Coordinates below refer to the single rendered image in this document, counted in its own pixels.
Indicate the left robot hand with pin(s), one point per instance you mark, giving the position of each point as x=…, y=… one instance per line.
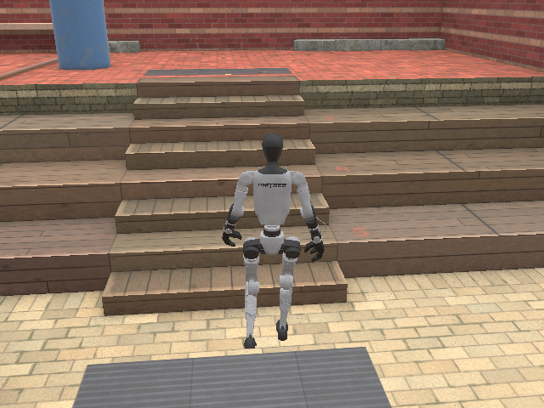
x=234, y=234

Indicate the left robot foot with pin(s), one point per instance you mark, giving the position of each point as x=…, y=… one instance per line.
x=250, y=343

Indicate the robot right upper arm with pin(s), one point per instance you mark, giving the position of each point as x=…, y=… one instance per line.
x=303, y=194

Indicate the robot torso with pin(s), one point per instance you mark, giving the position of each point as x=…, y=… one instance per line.
x=272, y=199

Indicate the right robot hand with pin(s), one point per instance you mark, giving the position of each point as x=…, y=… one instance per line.
x=319, y=248

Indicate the robot left upper arm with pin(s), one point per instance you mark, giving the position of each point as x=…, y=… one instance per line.
x=245, y=179

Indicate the robot right forearm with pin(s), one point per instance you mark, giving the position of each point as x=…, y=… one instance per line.
x=313, y=227

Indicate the robot left forearm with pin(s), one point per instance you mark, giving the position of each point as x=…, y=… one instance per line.
x=230, y=222

